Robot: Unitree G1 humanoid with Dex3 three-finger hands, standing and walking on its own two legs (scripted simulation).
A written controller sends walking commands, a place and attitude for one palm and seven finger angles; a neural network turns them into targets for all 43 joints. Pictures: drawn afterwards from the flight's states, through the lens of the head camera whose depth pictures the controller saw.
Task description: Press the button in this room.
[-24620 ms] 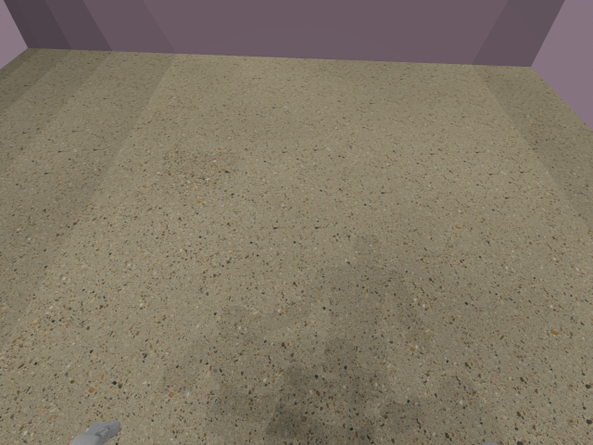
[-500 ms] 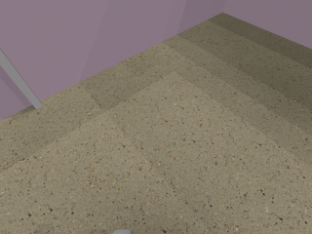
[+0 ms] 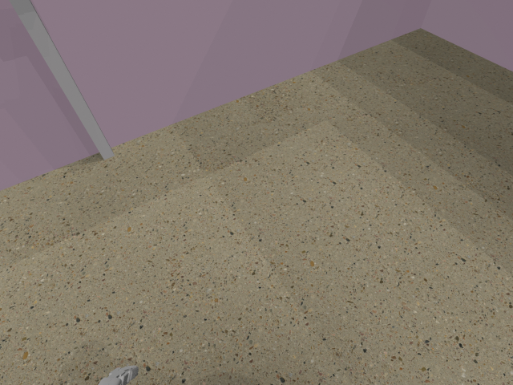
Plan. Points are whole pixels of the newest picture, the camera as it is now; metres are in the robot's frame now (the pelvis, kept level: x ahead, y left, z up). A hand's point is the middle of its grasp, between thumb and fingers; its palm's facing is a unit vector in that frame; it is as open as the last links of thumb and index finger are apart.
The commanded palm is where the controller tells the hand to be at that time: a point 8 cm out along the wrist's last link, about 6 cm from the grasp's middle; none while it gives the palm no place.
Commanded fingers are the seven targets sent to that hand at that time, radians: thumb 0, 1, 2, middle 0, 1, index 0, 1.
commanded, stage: turn or walk to find it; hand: left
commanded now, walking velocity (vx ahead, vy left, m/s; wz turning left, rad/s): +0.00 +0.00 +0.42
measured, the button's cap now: out of the picture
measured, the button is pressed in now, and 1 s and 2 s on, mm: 0 0 0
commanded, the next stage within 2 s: stand and wait in 0.20 s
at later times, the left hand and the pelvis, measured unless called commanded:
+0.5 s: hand out of the picture -0.05 +0.18 -0.16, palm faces +0.32 -0.91 -0.24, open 7.3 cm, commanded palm none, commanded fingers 0.00 0.90 0.90 -0.20 -0.30 -0.20 -0.30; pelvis +0.00 -0.01 +0.01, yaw +16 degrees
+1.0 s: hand (95, 380) +0.15 +0.30 -0.15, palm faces +0.40 -0.90 -0.20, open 7.4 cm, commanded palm none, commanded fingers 0.00 0.90 0.90 -0.20 -0.30 -0.20 -0.30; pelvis +0.13 +0.08 +0.00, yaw +26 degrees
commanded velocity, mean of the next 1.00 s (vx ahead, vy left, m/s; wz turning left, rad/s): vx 0.26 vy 0.00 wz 0.39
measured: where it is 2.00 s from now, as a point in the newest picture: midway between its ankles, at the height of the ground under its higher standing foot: (201, 306)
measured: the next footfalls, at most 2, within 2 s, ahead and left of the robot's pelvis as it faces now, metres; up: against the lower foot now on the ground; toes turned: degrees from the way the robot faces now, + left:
right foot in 0.02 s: +0.04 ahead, -0.11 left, +0.00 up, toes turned -3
left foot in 0.60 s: +0.01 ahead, +0.15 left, +0.00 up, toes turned +28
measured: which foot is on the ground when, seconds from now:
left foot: down 0.00-0.04, up 0.06-0.58, down 0.60-1.00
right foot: up 0.00-0.00, down 0.02-0.60, up 0.62-1.00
